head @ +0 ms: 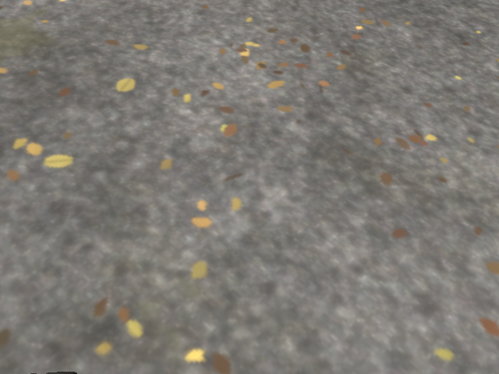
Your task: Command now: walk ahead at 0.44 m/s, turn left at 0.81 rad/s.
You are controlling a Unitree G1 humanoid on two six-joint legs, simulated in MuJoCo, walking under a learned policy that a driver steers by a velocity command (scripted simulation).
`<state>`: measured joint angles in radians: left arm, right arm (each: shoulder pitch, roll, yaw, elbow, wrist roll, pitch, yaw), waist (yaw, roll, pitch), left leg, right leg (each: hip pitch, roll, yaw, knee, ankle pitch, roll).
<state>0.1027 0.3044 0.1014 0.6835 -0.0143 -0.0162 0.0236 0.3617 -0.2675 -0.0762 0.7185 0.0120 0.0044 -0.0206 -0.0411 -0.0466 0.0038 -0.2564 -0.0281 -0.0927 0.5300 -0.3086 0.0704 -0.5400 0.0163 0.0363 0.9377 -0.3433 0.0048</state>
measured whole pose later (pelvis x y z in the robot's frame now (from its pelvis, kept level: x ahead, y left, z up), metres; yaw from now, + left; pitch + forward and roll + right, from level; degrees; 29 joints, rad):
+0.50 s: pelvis +0.21 -0.02 +0.00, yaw +6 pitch +3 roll +0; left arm 0.47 0.26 0.06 0.83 0.02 -0.06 -0.02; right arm 0.16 -0.28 -0.03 0.64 -0.07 -0.06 0.04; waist 0.07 0.05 -0.03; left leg -0.56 0.00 -0.03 1.00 -0.28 0.01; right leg -0.11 0.08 0.10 0.36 -0.30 -0.06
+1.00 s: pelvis +0.41 +0.01 +0.00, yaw -20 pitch +1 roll +3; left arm 0.13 0.36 0.09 0.58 -0.02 0.06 -0.01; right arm 0.10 -0.31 -0.09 0.73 0.00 -0.03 -0.02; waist -0.03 -0.02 0.10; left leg -0.19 0.04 0.21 0.41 -0.22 0.00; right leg -0.59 -0.10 -0.03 0.85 -0.22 0.05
